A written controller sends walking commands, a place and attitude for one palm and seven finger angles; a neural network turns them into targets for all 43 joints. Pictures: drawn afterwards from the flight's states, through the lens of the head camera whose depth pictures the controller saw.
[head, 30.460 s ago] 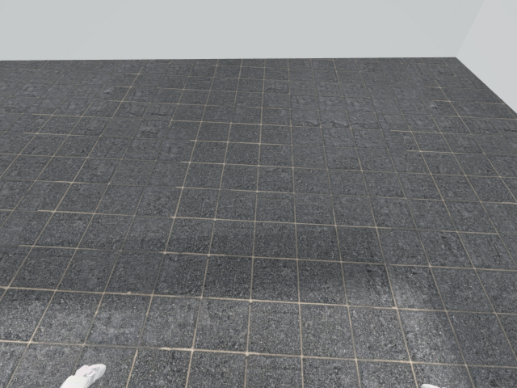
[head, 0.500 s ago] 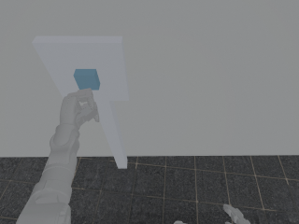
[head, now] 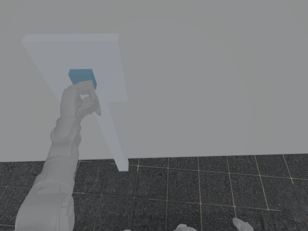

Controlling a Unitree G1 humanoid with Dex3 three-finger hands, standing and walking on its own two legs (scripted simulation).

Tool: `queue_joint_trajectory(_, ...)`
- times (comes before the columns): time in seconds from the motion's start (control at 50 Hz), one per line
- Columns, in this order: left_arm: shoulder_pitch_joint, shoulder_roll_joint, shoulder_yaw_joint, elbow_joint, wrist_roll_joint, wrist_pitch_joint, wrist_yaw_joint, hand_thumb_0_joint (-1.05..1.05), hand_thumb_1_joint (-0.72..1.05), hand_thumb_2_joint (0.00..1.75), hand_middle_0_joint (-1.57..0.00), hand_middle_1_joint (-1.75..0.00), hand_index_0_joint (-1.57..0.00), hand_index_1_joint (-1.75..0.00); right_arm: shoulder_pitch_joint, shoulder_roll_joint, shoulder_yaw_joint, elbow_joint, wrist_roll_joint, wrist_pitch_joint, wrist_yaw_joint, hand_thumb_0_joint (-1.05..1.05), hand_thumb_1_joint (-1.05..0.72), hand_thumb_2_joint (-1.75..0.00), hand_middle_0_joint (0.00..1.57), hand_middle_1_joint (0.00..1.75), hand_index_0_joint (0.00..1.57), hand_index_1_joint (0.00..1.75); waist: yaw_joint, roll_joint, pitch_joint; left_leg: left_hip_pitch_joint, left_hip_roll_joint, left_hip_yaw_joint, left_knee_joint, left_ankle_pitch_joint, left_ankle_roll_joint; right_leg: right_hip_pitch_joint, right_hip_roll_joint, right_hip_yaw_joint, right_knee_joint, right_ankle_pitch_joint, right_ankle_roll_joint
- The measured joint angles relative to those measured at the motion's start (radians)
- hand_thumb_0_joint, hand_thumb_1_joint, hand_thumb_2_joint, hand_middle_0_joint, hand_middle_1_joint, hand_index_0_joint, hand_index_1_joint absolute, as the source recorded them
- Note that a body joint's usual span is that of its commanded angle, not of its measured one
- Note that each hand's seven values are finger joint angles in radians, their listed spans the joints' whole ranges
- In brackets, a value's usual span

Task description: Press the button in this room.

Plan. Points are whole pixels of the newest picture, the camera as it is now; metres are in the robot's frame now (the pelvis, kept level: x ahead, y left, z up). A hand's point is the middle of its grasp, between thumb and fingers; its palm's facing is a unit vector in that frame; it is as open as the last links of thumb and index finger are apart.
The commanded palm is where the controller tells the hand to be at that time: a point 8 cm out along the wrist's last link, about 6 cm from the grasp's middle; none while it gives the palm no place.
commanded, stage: press the button with the knuckle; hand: left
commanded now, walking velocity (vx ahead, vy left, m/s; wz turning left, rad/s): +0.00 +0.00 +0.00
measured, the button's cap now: (83, 77) +0.49 +0.19 +0.11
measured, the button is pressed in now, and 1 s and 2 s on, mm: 6 14 0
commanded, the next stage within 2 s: hold the button down briefly in 0.58 s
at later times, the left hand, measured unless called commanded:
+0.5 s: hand (94, 100) +0.44 +0.17 +0.08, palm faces +0.02 -1.00 -0.02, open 2.8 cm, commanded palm +0.43 +0.22 +0.08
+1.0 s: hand (92, 99) +0.44 +0.17 +0.08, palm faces +0.00 -1.00 -0.03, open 3.1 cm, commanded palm +0.45 +0.22 +0.08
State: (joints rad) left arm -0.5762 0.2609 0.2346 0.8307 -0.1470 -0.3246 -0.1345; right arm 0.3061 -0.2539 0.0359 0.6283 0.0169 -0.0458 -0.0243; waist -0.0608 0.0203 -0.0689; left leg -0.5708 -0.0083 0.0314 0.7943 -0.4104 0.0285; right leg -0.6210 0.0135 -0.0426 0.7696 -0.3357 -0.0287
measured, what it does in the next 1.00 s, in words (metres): stands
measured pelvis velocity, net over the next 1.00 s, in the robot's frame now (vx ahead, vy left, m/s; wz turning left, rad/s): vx -0.05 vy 0.01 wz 0.02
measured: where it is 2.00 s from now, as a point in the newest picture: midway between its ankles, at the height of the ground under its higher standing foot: outside the picture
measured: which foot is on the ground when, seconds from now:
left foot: down 0.00-1.00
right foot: down 0.00-1.00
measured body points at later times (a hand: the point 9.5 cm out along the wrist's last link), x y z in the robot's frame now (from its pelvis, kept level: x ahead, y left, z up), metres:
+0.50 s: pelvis -0.02 +0.00 -0.01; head +0.05 +0.00 +0.44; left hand +0.43 +0.22 +0.08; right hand +0.04 -0.27 -0.12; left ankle -0.01 +0.10 -0.71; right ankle +0.02 -0.10 -0.71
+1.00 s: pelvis -0.05 +0.01 -0.02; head +0.05 +0.02 +0.42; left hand +0.44 +0.23 +0.08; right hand -0.01 -0.26 -0.13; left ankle -0.01 +0.10 -0.71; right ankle +0.02 -0.10 -0.71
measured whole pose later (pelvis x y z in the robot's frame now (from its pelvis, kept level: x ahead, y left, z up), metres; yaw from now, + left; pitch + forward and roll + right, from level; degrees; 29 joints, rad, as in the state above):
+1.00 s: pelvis -0.05 +0.01 -0.02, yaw +1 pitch +15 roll -2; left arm -0.90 0.41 0.29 1.20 -0.11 -0.40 -0.18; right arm 0.37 -0.29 0.07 0.65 0.01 -0.07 -0.04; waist -0.14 0.02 -0.07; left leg -0.80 -0.01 0.01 0.92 -0.38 0.04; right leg -0.82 0.01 -0.07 0.84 -0.29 -0.02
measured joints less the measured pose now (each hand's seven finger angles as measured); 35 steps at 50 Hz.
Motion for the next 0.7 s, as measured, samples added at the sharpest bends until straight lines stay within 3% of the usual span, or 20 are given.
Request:
queue_joint_trajectory(0.16,-0.015,0.019,0.023,0.054,0.006,-0.034,-0.021,-0.03,0.82,0.91,-1.30,-1.50,-1.32,-1.50,0.028,-0.001,0.001,0.009,0.000,0.019,0.002,0.01,-0.90,-0.90,0.21,0.30,0.20,0.30,-0.001,0.000,0.001,-0.009,0.005,-0.002,0.008,-0.001,-0.003,-0.008,0.005,-0.002,0.004,0.001,-0.003)
queue_joint_trajectory(0.7,-0.262,0.145,0.073,0.340,0.034,-0.099,-0.090,-0.04,0.73,0.94,-1.30,-1.50,-1.43,-1.50,0.040,-0.027,0.021,0.028,0.000,0.002,-0.016,0.01,-0.90,-0.90,0.21,0.30,0.20,0.30,-0.063,-0.003,0.011,-0.163,0.008,-0.023,0.092,0.019,-0.001,-0.138,0.004,-0.026,0.051,0.034,-0.004)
